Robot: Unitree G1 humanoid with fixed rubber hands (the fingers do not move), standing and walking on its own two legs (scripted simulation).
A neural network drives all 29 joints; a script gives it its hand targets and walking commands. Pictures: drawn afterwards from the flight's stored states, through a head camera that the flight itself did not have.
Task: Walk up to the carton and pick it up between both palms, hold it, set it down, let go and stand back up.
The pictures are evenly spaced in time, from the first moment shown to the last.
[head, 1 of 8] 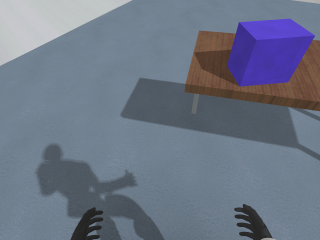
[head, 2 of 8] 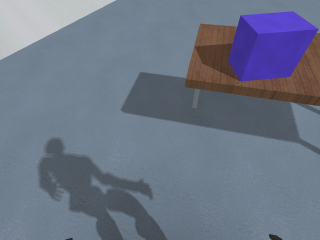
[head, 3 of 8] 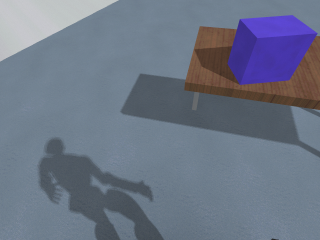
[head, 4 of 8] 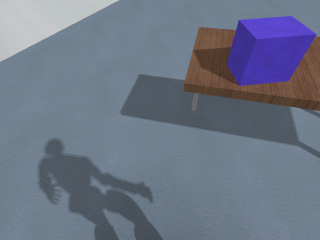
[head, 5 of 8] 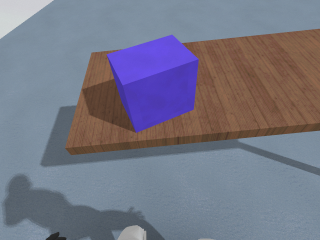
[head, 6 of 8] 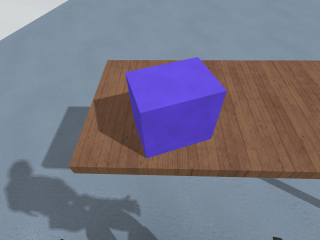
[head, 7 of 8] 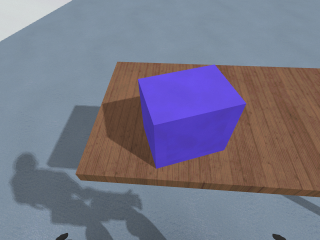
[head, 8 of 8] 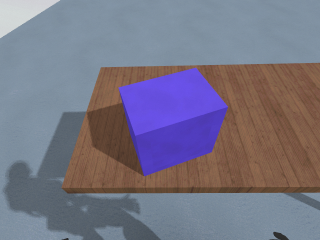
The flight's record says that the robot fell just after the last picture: no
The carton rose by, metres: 0.00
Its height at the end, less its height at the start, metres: +0.00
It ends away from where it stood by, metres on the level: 0.00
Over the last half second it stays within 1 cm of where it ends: yes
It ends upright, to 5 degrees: yes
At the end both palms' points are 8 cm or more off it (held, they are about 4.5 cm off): yes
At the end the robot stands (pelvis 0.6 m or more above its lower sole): yes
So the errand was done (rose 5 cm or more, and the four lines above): no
